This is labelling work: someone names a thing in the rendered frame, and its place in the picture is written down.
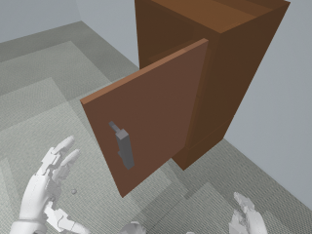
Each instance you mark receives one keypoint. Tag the left robot forearm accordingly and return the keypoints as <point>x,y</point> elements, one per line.
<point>26,226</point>

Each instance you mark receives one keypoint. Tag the robot right hand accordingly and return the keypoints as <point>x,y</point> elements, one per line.
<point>251,222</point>

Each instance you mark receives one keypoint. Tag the cupboard door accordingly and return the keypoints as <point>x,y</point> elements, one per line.
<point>154,106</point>

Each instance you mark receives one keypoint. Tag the robot left thigh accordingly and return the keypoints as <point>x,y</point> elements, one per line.
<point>132,228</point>

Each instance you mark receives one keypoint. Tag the handle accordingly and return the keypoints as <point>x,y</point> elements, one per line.
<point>124,143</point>

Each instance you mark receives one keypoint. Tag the robot left hand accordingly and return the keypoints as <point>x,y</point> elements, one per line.
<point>36,201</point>

